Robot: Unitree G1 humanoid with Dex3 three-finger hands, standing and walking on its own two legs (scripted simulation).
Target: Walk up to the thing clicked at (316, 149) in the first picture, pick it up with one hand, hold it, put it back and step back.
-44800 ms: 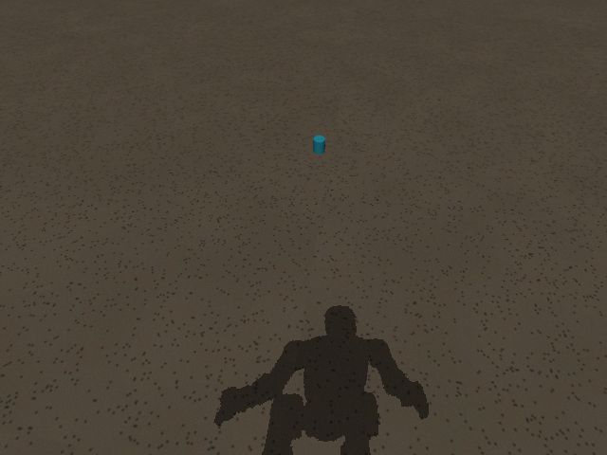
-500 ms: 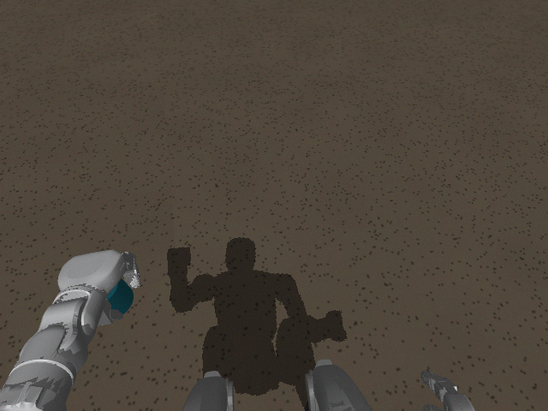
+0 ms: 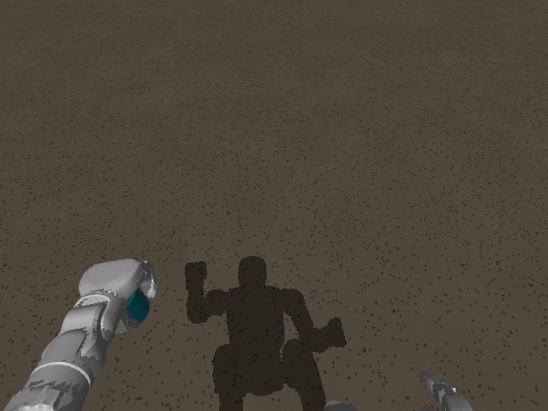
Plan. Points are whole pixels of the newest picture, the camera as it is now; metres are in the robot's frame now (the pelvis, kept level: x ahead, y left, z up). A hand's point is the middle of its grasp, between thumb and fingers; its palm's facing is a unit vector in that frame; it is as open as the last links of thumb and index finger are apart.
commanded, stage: hold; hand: left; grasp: from above
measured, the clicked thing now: (124, 302) +0.32 +0.25 -0.08
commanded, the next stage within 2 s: crouch in 1.80 s
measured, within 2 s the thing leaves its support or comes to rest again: neither
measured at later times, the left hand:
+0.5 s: hand (125, 288) +0.32 +0.23 -0.02, palm faces -0.45 -0.06 -0.89, open 7.6 cm
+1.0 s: hand (132, 298) +0.29 +0.20 +0.00, palm faces -0.44 -0.07 -0.89, open 7.6 cm
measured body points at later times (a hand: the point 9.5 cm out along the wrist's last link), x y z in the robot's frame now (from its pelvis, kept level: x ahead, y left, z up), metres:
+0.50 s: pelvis +0.02 +0.00 +0.02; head +0.04 -0.02 +0.47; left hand +0.34 +0.23 +0.03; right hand +0.15 -0.26 -0.10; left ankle +0.01 +0.12 -0.70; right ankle +0.03 -0.15 -0.70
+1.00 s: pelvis +0.00 -0.01 +0.03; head +0.01 -0.04 +0.48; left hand +0.31 +0.21 +0.05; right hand +0.15 -0.27 -0.09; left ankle +0.01 +0.12 -0.70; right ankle +0.03 -0.15 -0.70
